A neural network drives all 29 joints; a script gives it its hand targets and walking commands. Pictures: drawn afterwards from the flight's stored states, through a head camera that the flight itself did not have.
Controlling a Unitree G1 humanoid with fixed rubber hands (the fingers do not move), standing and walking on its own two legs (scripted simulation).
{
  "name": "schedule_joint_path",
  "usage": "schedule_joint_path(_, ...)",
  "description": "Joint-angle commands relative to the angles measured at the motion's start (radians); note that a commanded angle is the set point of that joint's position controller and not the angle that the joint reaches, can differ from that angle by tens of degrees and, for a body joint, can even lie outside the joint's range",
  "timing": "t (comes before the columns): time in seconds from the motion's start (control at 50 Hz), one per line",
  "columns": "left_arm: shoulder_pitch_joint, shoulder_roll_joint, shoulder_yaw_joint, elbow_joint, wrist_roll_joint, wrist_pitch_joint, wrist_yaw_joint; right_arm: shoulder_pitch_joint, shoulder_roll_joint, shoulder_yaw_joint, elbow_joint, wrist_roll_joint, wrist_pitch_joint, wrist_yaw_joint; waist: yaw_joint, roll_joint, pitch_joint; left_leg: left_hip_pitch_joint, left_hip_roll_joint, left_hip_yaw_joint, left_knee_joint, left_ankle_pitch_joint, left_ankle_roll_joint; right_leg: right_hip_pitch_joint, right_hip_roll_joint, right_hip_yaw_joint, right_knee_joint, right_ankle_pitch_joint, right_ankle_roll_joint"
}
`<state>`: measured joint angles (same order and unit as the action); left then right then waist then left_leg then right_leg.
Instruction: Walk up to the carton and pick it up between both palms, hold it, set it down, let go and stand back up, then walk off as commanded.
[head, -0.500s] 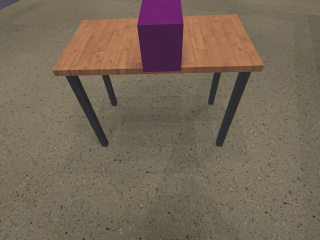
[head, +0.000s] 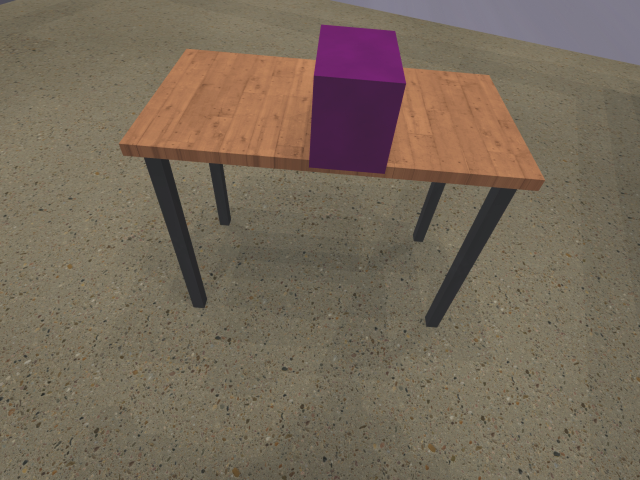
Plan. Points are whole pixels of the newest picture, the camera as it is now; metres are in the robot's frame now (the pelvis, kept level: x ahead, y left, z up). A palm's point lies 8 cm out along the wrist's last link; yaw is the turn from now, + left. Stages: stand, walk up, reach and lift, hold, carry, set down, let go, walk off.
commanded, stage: walk off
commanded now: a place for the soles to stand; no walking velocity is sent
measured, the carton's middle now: (352, 98) +0.87 -0.07 +0.05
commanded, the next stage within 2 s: stand in 0.94 s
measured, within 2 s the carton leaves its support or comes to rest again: neither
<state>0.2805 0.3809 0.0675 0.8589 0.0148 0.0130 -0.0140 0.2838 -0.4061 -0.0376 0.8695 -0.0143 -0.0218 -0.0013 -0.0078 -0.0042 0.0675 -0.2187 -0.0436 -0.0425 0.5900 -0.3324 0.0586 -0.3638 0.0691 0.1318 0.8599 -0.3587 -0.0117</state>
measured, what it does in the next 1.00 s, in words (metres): steps on the spot: right foot, then left foot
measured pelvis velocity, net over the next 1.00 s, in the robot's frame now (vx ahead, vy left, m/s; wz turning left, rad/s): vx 0.04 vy -0.01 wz -0.03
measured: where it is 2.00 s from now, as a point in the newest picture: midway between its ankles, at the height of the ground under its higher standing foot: outside the picture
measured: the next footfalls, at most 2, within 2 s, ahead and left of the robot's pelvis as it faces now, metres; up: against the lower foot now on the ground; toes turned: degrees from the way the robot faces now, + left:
right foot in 0.14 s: +0.10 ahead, -0.13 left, +0.00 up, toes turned +6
left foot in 0.44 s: +0.10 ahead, +0.10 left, +0.00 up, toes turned -5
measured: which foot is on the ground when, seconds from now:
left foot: down 0.00-0.14, up 0.16-0.42, down 0.44-1.00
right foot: up 0.00-0.12, down 0.14-1.00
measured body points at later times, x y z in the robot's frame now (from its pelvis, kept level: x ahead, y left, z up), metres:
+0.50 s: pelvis +0.04 -0.01 +0.00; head +0.05 -0.01 +0.45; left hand +0.15 +0.29 -0.11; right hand +0.09 -0.33 -0.11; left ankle +0.06 +0.10 -0.73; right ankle +0.06 -0.13 -0.73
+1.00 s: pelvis +0.04 -0.01 +0.00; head +0.05 -0.02 +0.45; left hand +0.15 +0.29 -0.10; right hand +0.09 -0.33 -0.12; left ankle +0.06 +0.10 -0.73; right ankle +0.06 -0.13 -0.73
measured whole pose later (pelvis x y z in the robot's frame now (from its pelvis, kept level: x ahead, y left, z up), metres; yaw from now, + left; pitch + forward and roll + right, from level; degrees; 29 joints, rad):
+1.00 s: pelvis +0.04 -0.01 +0.00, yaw -2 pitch -3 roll +0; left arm 0.20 0.37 0.01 0.86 0.01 -0.03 0.00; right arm 0.25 -0.38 -0.04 0.91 -0.01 -0.02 0.00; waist -0.01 0.01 0.06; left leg -0.22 -0.03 -0.04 0.53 -0.27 0.02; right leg -0.23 0.06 0.12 0.53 -0.25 0.00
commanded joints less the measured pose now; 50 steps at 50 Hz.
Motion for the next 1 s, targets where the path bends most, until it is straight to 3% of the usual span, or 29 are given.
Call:
schedule_joint_path(0.0,-0.012,0.180,0.030,-0.038,-0.015,-0.068,0.015,0.064,-0.221,-0.090,-0.086,-0.025,-0.021,0.001,-0.059,0.171,-0.064,0.192,0.242,-0.224,-0.185,0.354,0.168,-0.105,-0.025,-0.083,-0.108,-0.109,0.016)
schedule_joint_path(0.04,0.003,0.175,0.024,-0.053,-0.017,-0.074,0.018,0.042,-0.224,-0.081,-0.096,-0.031,-0.026,-0.004,-0.044,0.115,-0.064,0.237,0.289,-0.252,-0.118,0.501,0.186,-0.103,-0.039,-0.082,-0.221,-0.090,-0.003)
schedule_joint_path(0.06,0.004,0.176,0.021,-0.047,-0.016,-0.081,0.022,0.046,-0.232,-0.085,-0.096,-0.035,-0.022,-0.002,-0.056,0.135,-0.097,0.265,0.251,-0.207,-0.050,0.643,0.177,-0.097,-0.040,-0.093,-0.268,-0.076,-0.013)
schedule_joint_path(0.1,0.057,0.168,0.018,-0.025,-0.014,-0.093,0.024,-0.026,-0.207,-0.071,-0.114,-0.022,-0.019,-0.005,0.014,0.080,-0.140,0.126,0.180,-0.087,0.062,0.619,0.114,0.145,-0.021,-0.072,-0.483,0.148,-0.053)
schedule_joint_path(0.12,0.088,0.209,0.029,-0.027,-0.003,-0.098,0.030,-0.043,-0.172,-0.058,-0.125,-0.007,-0.021,-0.008,0.041,0.015,-0.207,0.010,0.142,-0.075,0.133,0.545,0.037,0.324,-0.090,0.077,-0.474,0.332,-0.100)
schedule_joint_path(0.14,0.094,0.264,0.031,-0.025,-0.007,-0.102,0.040,-0.079,-0.164,-0.044,-0.125,0.006,-0.019,-0.013,0.049,-0.080,-0.209,-0.130,0.067,-0.024,0.244,0.304,-0.014,0.392,-0.254,0.324,-0.478,0.558,-0.142)
schedule_joint_path(0.16,0.087,0.252,0.017,-0.027,-0.011,-0.089,0.035,-0.102,-0.151,-0.045,-0.098,0.012,-0.010,-0.020,0.042,-0.142,-0.132,-0.170,0.002,-0.005,0.281,-0.162,-0.022,0.319,-0.340,0.423,-0.490,0.616,-0.233)
schedule_joint_path(0.18,0.054,0.247,0.013,-0.036,-0.007,-0.087,0.034,-0.069,-0.198,-0.057,-0.071,0.004,-0.003,-0.018,0.024,-0.071,-0.088,-0.172,0.024,-0.059,0.298,-0.264,-0.028,0.250,-0.342,0.418,-0.464,0.583,-0.256)
schedule_joint_path(0.2,0.019,0.236,0.011,-0.030,-0.011,-0.093,0.037,-0.060,-0.178,-0.047,-0.067,0.003,-0.003,-0.016,0.001,-0.024,-0.043,-0.206,0.036,-0.056,0.305,-0.238,-0.038,0.268,-0.343,0.359,-0.471,0.604,-0.223)
schedule_joint_path(0.24,-0.022,0.224,0.016,-0.033,-0.012,-0.091,0.034,-0.027,-0.166,-0.056,-0.073,0.006,-0.003,-0.006,-0.014,-0.080,-0.050,-0.170,0.042,-0.029,0.240,-0.168,-0.045,0.267,-0.266,0.246,-0.450,0.669,-0.184)
schedule_joint_path(0.26,0.010,0.228,0.012,-0.038,-0.003,-0.088,0.031,-0.047,-0.157,-0.044,-0.095,0.008,-0.006,-0.003,0.020,-0.162,-0.073,-0.189,0.029,-0.011,0.159,-0.170,-0.044,0.338,-0.243,0.228,-0.428,0.708,-0.173)
schedule_joint_path(0.32,0.006,0.221,0.019,-0.021,-0.014,-0.080,0.039,-0.084,-0.148,-0.042,-0.078,0.005,0.001,-0.009,0.038,-0.146,-0.064,-0.170,0.043,-0.009,0.093,-0.115,-0.055,0.371,-0.231,0.213,-0.410,0.768,-0.138)
schedule_joint_path(0.34,0.006,0.222,0.014,-0.035,-0.014,-0.068,0.039,-0.078,-0.152,-0.048,-0.071,0.016,-0.002,-0.010,0.036,-0.198,-0.088,-0.135,0.033,-0.004,0.021,-0.135,-0.047,0.351,-0.213,0.193,-0.399,0.730,-0.150)
schedule_joint_path(0.36,-0.009,0.224,0.012,-0.027,-0.022,-0.067,0.040,-0.082,-0.157,-0.040,-0.064,0.011,-0.007,-0.016,0.026,-0.168,-0.050,-0.105,0.045,-0.003,-0.057,-0.108,-0.049,0.298,-0.230,0.238,-0.399,0.700,-0.150)
schedule_joint_path(0.4,-0.085,0.199,0.000,-0.032,-0.031,-0.058,0.035,-0.058,-0.161,-0.056,-0.027,0.008,-0.015,-0.011,-0.005,-0.067,-0.085,0.105,0.037,-0.004,-0.184,0.110,-0.039,0.142,-0.174,0.134,-0.396,0.496,-0.111)
schedule_joint_path(0.42,-0.094,0.189,-0.003,-0.037,-0.027,-0.054,0.033,-0.021,-0.151,-0.053,-0.040,0.003,-0.023,-0.016,-0.025,-0.076,-0.093,0.162,0.079,-0.053,-0.274,0.154,-0.023,0.126,-0.162,0.134,-0.358,0.486,-0.088)
schedule_joint_path(0.44,-0.101,0.175,-0.014,-0.023,-0.043,-0.053,0.030,-0.054,-0.197,-0.059,-0.023,-0.004,-0.028,-0.017,-0.009,-0.003,-0.100,0.191,0.176,-0.212,-0.287,0.262,-0.001,0.035,-0.103,0.093,-0.311,0.341,-0.046)
schedule_joint_path(0.46,-0.060,0.163,-0.004,-0.020,-0.042,-0.045,0.032,-0.112,-0.229,-0.056,-0.045,-0.009,-0.032,-0.012,0.016,0.077,-0.071,0.079,0.296,-0.363,-0.333,0.143,0.077,0.030,-0.017,0.021,-0.255,-0.008,-0.001)
schedule_joint_path(0.5,-0.045,0.197,0.008,0.002,-0.041,-0.045,0.034,-0.144,-0.202,-0.047,-0.052,-0.013,-0.024,-0.003,0.017,0.099,-0.068,0.011,0.283,-0.307,-0.281,0.027,0.145,0.111,-0.038,-0.012,-0.229,-0.117,-0.019)
schedule_joint_path(0.52,-0.057,0.174,0.010,0.012,-0.038,-0.048,0.031,-0.121,-0.201,-0.043,-0.045,-0.012,-0.020,-0.007,0.007,0.054,-0.013,-0.029,0.250,-0.253,-0.248,0.073,0.134,0.118,-0.042,-0.016,-0.287,-0.074,-0.019)
schedule_joint_path(0.56,-0.057,0.182,0.000,0.010,-0.030,-0.061,0.025,-0.151,-0.173,-0.040,-0.057,-0.013,-0.014,0.001,0.011,0.100,-0.033,-0.054,0.166,-0.170,-0.210,0.000,0.056,0.184,-0.065,0.031,-0.425,0.092,-0.046)
schedule_joint_path(0.58,-0.057,0.194,0.008,0.006,-0.031,-0.061,0.021,-0.145,-0.177,-0.040,-0.073,-0.015,-0.012,-0.003,0.020,0.044,-0.030,-0.065,0.138,-0.152,-0.202,-0.055,0.028,0.167,-0.092,0.076,-0.451,0.070,-0.056)
schedule_joint_path(0.62,-0.115,0.210,0.000,0.009,-0.030,-0.069,0.029,-0.145,-0.157,-0.033,-0.042,0.001,-0.010,0.005,-0.014,0.090,-0.029,0.023,0.101,-0.124,-0.178,0.048,0.015,0.103,-0.160,0.166,-0.503,0.128,-0.072)
schedule_joint_path(0.66,-0.104,0.198,-0.009,0.028,-0.031,-0.071,0.029,-0.156,-0.179,-0.043,-0.031,-0.002,-0.011,0.001,-0.010,0.057,-0.017,0.031,0.122,-0.141,-0.227,-0.008,0.030,0.094,-0.119,0.107,-0.477,0.134,-0.059)
schedule_joint_path(0.7,-0.105,0.192,-0.014,0.011,-0.028,-0.075,0.030,-0.143,-0.167,-0.035,-0.054,0.003,-0.019,0.005,-0.003,0.035,-0.052,0.061,0.140,-0.159,-0.208,0.108,0.046,0.103,-0.122,0.107,-0.452,0.178,-0.045)
schedule_joint_path(0.74,-0.076,0.187,0.002,0.016,-0.026,-0.065,0.024,-0.140,-0.194,-0.037,-0.063,-0.007,-0.020,0.003,0.007,0.021,-0.057,-0.017,0.154,-0.176,-0.230,-0.050,0.056,0.166,-0.086,0.055,-0.421,0.114,-0.039)
schedule_joint_path(0.88,-0.113,0.192,-0.003,0.021,-0.035,-0.077,0.028,-0.120,-0.173,-0.031,-0.045,0.005,-0.017,0.002,-0.004,-0.050,-0.073,0.093,0.113,-0.120,-0.146,0.221,0.015,0.109,-0.154,0.147,-0.485,0.265,-0.059)
schedule_joint_path(0.94,-0.181,0.208,-0.001,0.005,-0.001,-0.063,0.034,-0.112,-0.144,-0.028,-0.009,0.019,-0.018,0.003,-0.021,-0.046,-0.085,0.047,0.124,-0.156,-0.231,0.155,0.012,0.163,-0.126,0.095,-0.469,0.225,-0.046)
schedule_joint_path(0.98,-0.188,0.193,-0.006,0.001,-0.007,-0.060,0.026,-0.177,-0.164,-0.022,-0.015,0.013,-0.022,0.008,0.009,-0.004,-0.073,0.006,0.147,-0.173,-0.275,0.046,0.016,0.161,-0.109,0.079,-0.447,0.126,-0.040)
